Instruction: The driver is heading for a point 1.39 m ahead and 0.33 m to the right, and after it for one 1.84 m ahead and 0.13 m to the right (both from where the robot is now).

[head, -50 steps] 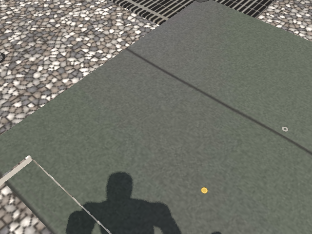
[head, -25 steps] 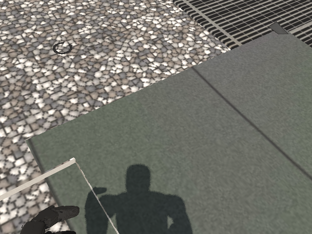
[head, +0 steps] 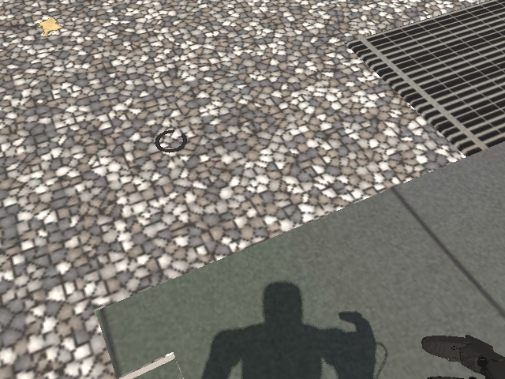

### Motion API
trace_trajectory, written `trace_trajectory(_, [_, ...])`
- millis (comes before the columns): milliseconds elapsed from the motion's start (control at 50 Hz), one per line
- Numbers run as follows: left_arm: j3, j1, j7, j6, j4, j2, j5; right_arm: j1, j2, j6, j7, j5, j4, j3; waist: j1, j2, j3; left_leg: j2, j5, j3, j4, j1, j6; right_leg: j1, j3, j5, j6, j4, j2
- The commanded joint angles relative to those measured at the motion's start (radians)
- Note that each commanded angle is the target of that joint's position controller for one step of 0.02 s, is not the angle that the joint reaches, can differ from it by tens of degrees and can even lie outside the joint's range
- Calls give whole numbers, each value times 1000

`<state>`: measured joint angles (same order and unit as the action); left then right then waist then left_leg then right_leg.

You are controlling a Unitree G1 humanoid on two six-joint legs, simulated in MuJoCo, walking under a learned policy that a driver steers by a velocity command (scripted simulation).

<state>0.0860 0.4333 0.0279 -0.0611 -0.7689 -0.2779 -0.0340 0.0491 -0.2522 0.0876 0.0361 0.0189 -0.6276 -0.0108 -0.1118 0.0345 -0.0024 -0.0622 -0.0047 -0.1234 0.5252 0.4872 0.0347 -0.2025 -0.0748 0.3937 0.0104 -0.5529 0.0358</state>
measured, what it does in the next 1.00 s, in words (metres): walks ahead, turning right: left foot 0.05 m lower, then right foot 0.05 m higher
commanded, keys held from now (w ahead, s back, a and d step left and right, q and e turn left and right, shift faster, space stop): w+e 0.80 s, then w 0.10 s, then w+q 0.10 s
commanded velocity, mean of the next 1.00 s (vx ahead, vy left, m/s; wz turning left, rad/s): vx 0.50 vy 0.00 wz -0.50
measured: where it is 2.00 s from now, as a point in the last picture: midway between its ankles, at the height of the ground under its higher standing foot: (374, 226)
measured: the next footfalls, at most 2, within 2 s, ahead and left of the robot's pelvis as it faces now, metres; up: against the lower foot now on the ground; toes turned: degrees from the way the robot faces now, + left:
left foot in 0.06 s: +0.15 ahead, +0.16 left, -0.05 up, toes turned -7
right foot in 0.52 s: +0.40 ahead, -0.13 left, +0.00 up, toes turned -22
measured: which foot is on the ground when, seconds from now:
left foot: up 0.00-0.04, down 0.06-0.50, up 0.52-1.00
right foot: down 0.00-0.04, up 0.06-0.50, down 0.52-1.00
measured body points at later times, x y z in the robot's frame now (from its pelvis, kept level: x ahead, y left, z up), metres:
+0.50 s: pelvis +0.26 +0.00 -0.04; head +0.29 -0.01 +0.41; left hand +0.57 +0.10 -0.09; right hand +0.13 -0.23 -0.17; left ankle +0.12 +0.16 -0.76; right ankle +0.36 -0.12 -0.72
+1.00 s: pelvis +0.52 -0.08 +0.01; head +0.54 -0.10 +0.46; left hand +0.69 +0.16 -0.10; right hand +0.61 -0.39 -0.07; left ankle +0.69 -0.05 -0.72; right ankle +0.36 -0.11 -0.72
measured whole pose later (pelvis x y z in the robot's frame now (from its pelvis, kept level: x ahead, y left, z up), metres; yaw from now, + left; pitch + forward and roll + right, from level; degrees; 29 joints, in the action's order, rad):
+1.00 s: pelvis +0.52 -0.08 +0.01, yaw -32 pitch +2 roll +0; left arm 0.06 0.41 0.01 -0.04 -0.73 -0.28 -0.02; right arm 0.03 -0.25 0.10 0.03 0.01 -0.67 -0.03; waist -0.10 0.04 0.00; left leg 0.01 0.03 -0.02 0.48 0.49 0.00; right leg -0.05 -0.17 0.41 -0.06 -0.43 0.09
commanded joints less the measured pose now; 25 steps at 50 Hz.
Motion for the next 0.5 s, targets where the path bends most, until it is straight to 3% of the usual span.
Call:
trace_trajectory(20, [34,-43,9,16,82,-126,18,113,-107,9,-1,11,3,-61,116,-82,22,9,39,47,-79,-265,-26,-163,-226,87,-151,-44,-161])
trace_trajectory(40, [14,-21,2,22,74,-68,27,231,-117,9,-5,7,-31,-76,171,-34,66,-2,103,70,-65,-424,-38,-252,-173,161,-114,-235,-102])
trace_trajectory(60, [-18,34,-11,21,70,41,35,365,-174,10,-12,-21,-50,-92,205,149,157,-176,205,-141,-35,-641,-81,-459,-74,289,-48,-674,-19])
trace_trajectory(80, [-42,54,-11,4,66,107,51,423,-194,2,-6,-27,-54,-78,175,270,104,-264,-380,-251,86,-617,-64,-632,-71,358,-21,-1056,3])
trace_trajectory(100, [-32,193,-13,-22,123,31,-30,493,-327,-3,12,-28,-105,-128,121,440,271,-456,57,-708,-183,-736,-253,-786,-76,201,-6,-1156,12])
trace_trajectory(120, [-20,71,4,-17,108,-23,-49,425,-239,-9,11,-23,-112,-111,147,177,149,-412,348,-658,-247,-682,-276,-882,-46,76,17,-1237,-59])
trace_trajectory(140, [-14,-78,7,-8,128,-63,-23,340,-138,-14,0,-29,-97,-79,174,80,36,-334,401,-471,-258,-563,-247,-893,-39,-31,14,-1220,-76])
trace_trajectory(160, [-15,-125,12,10,128,-50,-8,265,-80,-12,-6,-45,-89,-51,153,48,-13,-273,352,-346,-269,-443,-227,-840,-34,-79,19,-1230,-97])
trace_trajectory(180, [-16,-131,9,16,152,-32,1,234,-73,-9,-13,-49,-112,-49,115,106,-54,-248,233,-278,-260,-367,-232,-813,-54,-97,29,-1183,-98])
trace_trajectory(220, [-21,-139,-11,29,167,0,-3,275,-21,-1,-29,-37,-154,-39,104,113,-56,-208,112,-121,-265,-342,-193,-792,-55,-102,16,-1138,-118])
trace_trajectory(280, [-43,-224,-28,34,234,42,10,334,-51,-1,-55,-42,-189,-47,112,63,-47,-210,-81,-3,-285,-369,-192,-836,-22,-134,4,-1026,-111])
trace_trajectory(320, [-57,-307,-38,33,280,52,20,322,-76,-6,-69,-45,-189,-51,122,32,-53,-202,-124,72,-320,-363,-182,-792,30,-164,0,-816,-121])
trace_trajectory(380, [-74,-446,-60,25,328,79,17,382,-136,-18,-82,-28,-214,-61,176,35,-58,-220,-232,131,-361,-422,-176,-691,137,-176,-29,-551,-111])
trace_trajectory(400, [-74,-455,-67,23,333,79,12,386,-152,-22,-82,-22,-220,-63,169,44,-56,-225,-350,160,-347,-455,-171,-650,166,-154,-48,-491,-96])
trace_trajectory(460, [-41,-405,-77,30,328,11,13,381,-201,-36,-79,-19,-219,-71,105,128,44,-225,-1039,250,-141,-553,-144,-416,261,-76,-114,-370,15])
trace_trajectory(480, [-21,-317,-81,34,316,-32,8,370,-221,-40,-80,-18,-216,-75,46,155,101,-227,-1150,257,-5,-558,-138,-275,260,-86,-144,-294,48])
trace_trajectory(500, [9,-162,-77,38,274,-89,0,346,-220,-35,-78,-7,-203,-76,-39,131,172,-194,-1078,270,175,-474,-115,-18,225,-206,-181,-136,75])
